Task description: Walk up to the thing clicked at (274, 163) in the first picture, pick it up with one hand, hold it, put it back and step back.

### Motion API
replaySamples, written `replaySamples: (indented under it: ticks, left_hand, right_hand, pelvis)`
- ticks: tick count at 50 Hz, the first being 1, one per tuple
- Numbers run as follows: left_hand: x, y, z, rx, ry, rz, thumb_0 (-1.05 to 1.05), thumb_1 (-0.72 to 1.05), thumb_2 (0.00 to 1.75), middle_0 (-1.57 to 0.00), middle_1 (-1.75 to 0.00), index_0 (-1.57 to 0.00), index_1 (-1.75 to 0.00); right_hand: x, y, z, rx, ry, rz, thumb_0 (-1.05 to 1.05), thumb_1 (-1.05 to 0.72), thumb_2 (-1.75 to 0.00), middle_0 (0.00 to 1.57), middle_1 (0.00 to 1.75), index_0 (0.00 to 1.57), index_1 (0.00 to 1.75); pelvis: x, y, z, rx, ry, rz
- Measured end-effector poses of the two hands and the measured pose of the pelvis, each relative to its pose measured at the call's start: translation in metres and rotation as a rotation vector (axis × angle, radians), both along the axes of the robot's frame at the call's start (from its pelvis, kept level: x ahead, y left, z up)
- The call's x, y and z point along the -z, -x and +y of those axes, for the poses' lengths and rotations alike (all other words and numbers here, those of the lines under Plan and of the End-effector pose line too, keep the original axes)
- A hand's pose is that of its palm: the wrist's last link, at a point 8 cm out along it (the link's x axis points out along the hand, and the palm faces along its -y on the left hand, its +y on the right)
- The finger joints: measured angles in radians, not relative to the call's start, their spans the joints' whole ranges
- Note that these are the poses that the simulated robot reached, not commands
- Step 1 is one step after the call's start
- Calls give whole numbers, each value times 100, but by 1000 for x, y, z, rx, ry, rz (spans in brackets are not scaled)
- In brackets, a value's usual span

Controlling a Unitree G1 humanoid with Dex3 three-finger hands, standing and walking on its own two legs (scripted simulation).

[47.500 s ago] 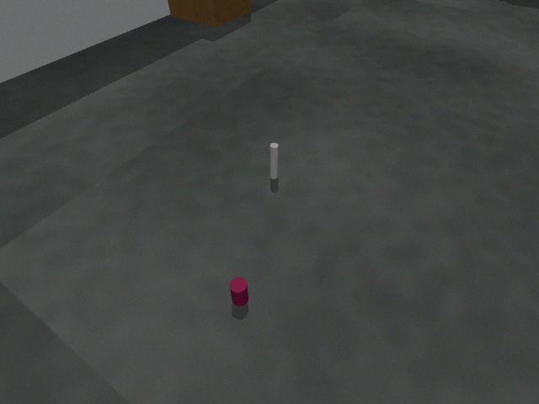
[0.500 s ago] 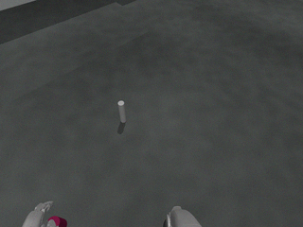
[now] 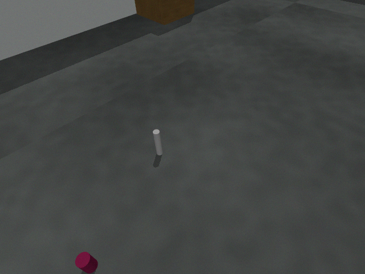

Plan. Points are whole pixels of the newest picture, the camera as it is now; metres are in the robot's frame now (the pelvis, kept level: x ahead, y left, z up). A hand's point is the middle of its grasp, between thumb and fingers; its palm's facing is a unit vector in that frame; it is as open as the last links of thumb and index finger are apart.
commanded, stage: step back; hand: left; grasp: from the side
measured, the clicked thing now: (158, 142) +1.03 +0.22 -0.65
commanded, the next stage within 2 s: stand in 0.90 s
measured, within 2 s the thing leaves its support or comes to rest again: neither
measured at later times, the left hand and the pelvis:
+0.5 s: hand out of the picture +0.08 +0.25 -0.13, palm faces +0.05 -0.92 -0.39, open 7.4 cm; pelvis +0.02 -0.02 +0.01, yaw +1 degrees
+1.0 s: hand out of the picture +0.14 +0.27 -0.14, palm faces +0.03 -0.94 -0.35, open 7.4 cm; pelvis +0.05 +0.01 +0.01, yaw +2 degrees
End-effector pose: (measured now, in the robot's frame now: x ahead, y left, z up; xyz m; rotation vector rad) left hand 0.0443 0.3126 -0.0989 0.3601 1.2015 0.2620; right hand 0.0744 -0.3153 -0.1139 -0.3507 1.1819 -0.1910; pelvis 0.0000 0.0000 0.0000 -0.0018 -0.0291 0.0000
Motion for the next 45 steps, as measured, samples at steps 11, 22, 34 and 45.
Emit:
replaySamples:
  ticks: [11,22,34,45]
  left_hand:
    - [-6,-22,6,43,8,-36,1,90,90,-20,-30,-20,-30]
    - [-12,-29,-24,0,10,-85,1,90,90,-21,-30,-20,-30]
    - [15,-55,1,-47,47,-21,1,90,90,-21,-30,-20,-30]
    - [10,-81,2,-23,54,-36,1,90,90,-20,-30,-20,-30]
  right_hand:
    - [-9,51,10,50,-27,31,1,-90,-90,21,30,21,30]
    - [-3,23,-25,28,5,58,1,-90,-90,20,30,20,30]
    - [-6,-34,8,-22,29,60,1,-90,-90,20,30,20,30]
    - [-13,-102,37,-53,-22,-64,1,-90,-90,21,30,21,30]
  pelvis:
    - [-9,9,-6,17,-16,-18]
    - [-8,-10,-23,-14,1,-27]
    - [-1,-40,0,-35,-10,-13]
    - [-7,-51,4,-29,12,2]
